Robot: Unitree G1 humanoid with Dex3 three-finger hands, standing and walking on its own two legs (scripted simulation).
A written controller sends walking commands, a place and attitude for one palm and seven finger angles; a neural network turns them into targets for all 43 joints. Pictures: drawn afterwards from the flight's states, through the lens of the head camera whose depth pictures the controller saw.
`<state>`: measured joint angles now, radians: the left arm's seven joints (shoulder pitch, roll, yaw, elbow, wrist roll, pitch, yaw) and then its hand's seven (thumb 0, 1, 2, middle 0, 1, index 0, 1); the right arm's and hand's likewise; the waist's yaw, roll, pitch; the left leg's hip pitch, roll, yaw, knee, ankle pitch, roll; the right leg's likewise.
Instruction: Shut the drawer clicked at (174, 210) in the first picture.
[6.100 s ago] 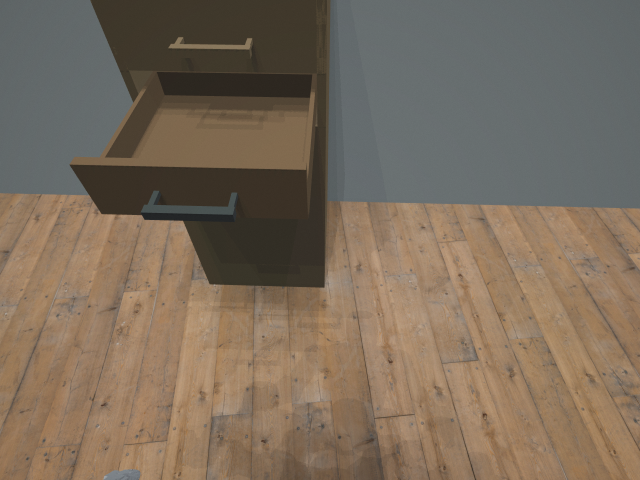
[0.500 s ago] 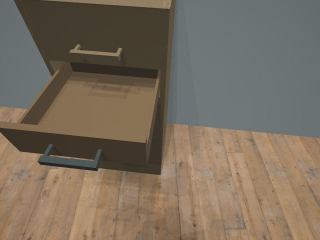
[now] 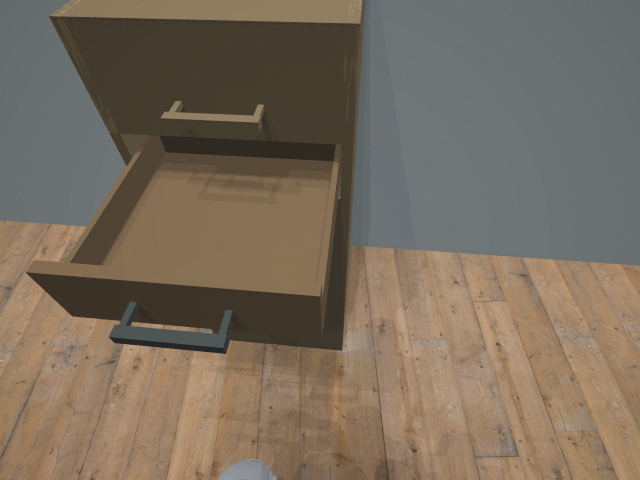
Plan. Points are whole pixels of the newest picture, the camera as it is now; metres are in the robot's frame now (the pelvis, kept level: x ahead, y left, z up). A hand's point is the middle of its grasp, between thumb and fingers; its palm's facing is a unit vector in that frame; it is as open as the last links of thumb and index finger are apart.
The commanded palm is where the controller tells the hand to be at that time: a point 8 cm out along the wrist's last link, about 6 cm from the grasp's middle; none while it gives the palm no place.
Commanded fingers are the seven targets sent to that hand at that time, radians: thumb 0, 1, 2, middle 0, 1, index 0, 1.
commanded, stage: come to a stop and stand still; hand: left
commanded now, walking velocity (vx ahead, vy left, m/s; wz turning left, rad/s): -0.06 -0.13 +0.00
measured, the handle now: (174, 326) +0.29 +0.23 +0.00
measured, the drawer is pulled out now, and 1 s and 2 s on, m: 0.30 0.30 0.30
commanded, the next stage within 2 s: look again from close up in 1.74 s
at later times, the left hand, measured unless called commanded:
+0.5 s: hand out of the picture +0.03 +0.21 -0.18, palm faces -0.02 -0.97 -0.22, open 7.3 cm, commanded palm none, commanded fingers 0.00 0.90 0.90 -0.20 -0.30 -0.20 -0.30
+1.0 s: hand out of the picture +0.09 +0.25 -0.18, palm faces -0.02 -0.97 -0.23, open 7.4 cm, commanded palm none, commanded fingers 0.00 0.90 0.90 -0.20 -0.30 -0.20 -0.30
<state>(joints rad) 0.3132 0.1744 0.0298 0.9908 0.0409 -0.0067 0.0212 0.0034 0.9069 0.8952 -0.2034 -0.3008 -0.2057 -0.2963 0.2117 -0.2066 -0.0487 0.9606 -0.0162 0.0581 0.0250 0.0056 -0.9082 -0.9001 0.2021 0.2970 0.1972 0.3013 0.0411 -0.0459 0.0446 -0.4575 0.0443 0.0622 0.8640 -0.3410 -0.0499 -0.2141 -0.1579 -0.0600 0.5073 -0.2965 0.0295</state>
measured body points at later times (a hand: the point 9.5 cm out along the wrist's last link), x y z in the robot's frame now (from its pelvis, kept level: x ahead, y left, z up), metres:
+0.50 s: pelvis +0.01 +0.03 -0.02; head +0.01 +0.02 +0.43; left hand +0.03 +0.26 -0.16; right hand +0.04 -0.21 -0.18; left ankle +0.01 +0.17 -0.74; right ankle +0.01 -0.05 -0.74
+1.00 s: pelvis +0.04 +0.07 -0.01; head +0.05 +0.07 +0.44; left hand +0.09 +0.30 -0.16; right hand +0.07 -0.17 -0.16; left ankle +0.00 +0.17 -0.74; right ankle +0.01 -0.05 -0.74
